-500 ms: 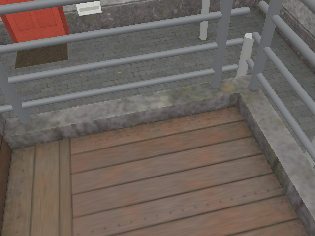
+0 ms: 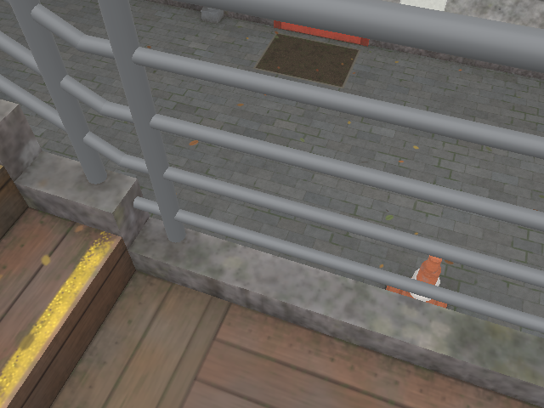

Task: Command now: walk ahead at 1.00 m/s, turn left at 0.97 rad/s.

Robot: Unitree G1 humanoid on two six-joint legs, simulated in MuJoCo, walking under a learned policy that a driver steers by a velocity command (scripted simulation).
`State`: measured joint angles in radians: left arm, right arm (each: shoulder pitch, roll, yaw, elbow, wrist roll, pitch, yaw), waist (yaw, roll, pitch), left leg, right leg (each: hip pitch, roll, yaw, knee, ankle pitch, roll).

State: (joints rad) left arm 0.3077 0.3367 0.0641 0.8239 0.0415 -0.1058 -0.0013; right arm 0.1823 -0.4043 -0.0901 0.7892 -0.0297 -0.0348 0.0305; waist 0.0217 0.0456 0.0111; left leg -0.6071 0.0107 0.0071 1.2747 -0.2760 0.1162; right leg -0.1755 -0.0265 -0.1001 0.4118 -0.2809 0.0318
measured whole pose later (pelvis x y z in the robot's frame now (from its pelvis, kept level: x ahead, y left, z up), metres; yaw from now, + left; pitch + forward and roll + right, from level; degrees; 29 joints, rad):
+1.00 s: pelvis +0.47 +0.16 +0.02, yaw +28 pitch -11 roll -5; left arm -0.27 0.27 0.02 0.71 0.07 0.04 -0.02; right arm 0.65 -0.29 -0.07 0.85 -0.07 0.08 -0.09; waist -0.34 0.02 0.04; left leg -0.45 0.13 -0.04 0.98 -0.13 0.04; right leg -0.36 -0.26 -0.20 0.93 -0.59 0.04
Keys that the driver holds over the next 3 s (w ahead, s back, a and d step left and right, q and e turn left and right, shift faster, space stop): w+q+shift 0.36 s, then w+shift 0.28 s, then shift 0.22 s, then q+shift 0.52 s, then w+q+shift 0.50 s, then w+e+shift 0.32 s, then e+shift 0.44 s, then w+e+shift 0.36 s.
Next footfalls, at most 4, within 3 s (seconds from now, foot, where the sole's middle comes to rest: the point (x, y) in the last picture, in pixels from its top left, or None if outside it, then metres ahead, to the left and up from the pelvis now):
0.24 left None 0.36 0.05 -0.77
0.60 right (289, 296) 0.70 0.01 -0.67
1.06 left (148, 376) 0.54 0.36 -0.78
1.28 right None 0.27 0.16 -0.77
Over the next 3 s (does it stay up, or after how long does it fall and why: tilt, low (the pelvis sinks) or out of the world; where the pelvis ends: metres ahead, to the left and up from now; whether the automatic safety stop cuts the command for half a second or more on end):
stays up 0.23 1.31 0.37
